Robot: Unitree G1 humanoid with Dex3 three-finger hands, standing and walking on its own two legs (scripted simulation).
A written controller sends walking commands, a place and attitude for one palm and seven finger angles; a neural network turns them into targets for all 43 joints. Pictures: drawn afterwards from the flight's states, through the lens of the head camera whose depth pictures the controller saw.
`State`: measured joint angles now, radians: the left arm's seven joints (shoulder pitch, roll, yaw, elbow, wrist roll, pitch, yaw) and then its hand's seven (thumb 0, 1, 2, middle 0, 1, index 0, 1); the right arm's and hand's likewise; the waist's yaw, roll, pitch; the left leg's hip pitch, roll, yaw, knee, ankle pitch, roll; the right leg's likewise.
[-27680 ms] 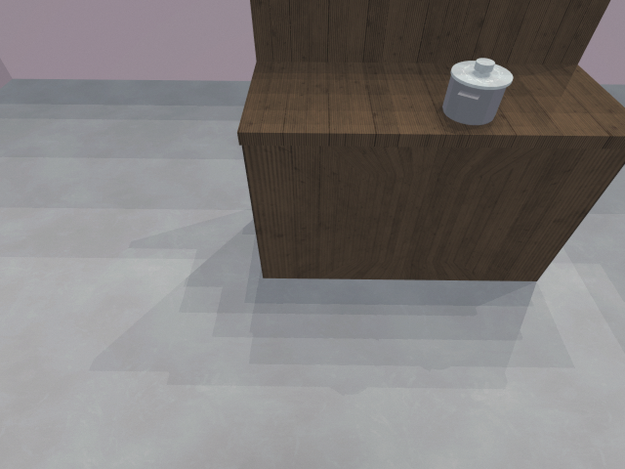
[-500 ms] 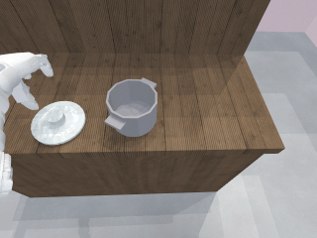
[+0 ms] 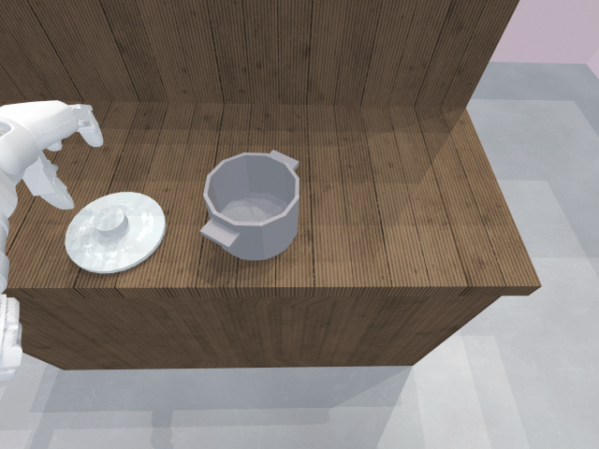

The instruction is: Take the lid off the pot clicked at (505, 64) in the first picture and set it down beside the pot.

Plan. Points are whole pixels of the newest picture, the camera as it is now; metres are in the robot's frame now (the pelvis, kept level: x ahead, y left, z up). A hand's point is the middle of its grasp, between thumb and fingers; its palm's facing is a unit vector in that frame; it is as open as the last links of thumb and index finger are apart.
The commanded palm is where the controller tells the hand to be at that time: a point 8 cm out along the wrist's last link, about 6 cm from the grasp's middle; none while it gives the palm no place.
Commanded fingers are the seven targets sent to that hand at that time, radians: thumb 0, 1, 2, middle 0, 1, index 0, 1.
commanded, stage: draw the hand back to the body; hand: left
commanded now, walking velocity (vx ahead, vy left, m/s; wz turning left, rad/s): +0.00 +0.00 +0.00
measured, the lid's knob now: (111, 221) +0.46 +0.30 -0.03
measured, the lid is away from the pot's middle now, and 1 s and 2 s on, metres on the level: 0.23 0.23 0.23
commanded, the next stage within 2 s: none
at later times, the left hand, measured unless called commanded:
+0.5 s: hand (93, 184) +0.40 +0.24 +0.13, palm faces +0.17 -0.84 -0.52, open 10.9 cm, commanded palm +0.36 +0.29 +0.18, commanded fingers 0.00 0.20 0.41 -0.26 -0.94 -0.26 -0.94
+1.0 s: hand (75, 216) +0.34 +0.23 +0.16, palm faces +0.44 -0.84 -0.32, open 9.0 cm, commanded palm +0.28 +0.27 +0.18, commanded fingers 0.00 0.69 0.75 -0.22 -0.49 -0.22 -0.49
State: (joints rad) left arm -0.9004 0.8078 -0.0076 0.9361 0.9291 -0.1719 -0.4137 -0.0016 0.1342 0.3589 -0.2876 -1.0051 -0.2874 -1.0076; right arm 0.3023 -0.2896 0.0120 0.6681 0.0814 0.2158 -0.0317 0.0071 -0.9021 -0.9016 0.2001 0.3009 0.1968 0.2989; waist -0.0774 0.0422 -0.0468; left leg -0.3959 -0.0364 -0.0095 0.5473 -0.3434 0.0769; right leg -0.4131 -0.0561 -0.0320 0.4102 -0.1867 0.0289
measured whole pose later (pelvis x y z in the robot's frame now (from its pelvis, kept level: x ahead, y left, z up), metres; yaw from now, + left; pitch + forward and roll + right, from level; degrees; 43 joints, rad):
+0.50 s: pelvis +0.00 -0.02 +0.00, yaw +0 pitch +4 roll -2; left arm -0.51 0.52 0.17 0.56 0.14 -0.10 -0.06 0.00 0.13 0.36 -0.29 -1.00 -0.29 -1.01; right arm 0.24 -0.24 0.06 0.62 0.07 0.09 -0.06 0.01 -0.90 -0.90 0.20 0.30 0.20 0.30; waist 0.01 0.03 0.00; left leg -0.21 -0.03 -0.01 0.49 -0.34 0.05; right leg -0.26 -0.05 -0.03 0.40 -0.21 0.03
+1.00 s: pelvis +0.01 -0.05 +0.01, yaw +0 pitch +0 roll -1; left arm -0.17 0.42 0.33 0.21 -0.05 -0.04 0.10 0.00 0.50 0.62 -0.25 -0.66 -0.25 -0.66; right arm 0.22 -0.28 0.01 0.69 0.05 -0.04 -0.08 0.01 -0.90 -0.90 0.20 0.30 0.20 0.30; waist 0.01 0.06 0.01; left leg -0.11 0.02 -0.02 0.43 -0.32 0.00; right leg -0.17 -0.01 -0.05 0.39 -0.22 0.01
